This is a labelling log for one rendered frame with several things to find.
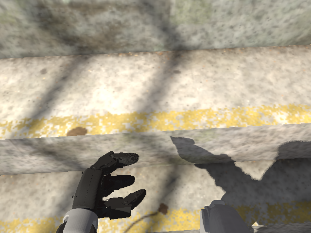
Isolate robot left forearm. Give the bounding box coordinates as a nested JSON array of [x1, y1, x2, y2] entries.
[[55, 208, 98, 233]]

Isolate right robot thigh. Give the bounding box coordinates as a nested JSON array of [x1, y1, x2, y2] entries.
[[200, 204, 251, 233]]

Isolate left robot hand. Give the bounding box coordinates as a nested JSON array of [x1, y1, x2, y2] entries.
[[72, 150, 147, 220]]

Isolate right robot shin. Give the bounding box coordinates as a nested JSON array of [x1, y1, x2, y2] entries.
[[209, 200, 225, 208]]

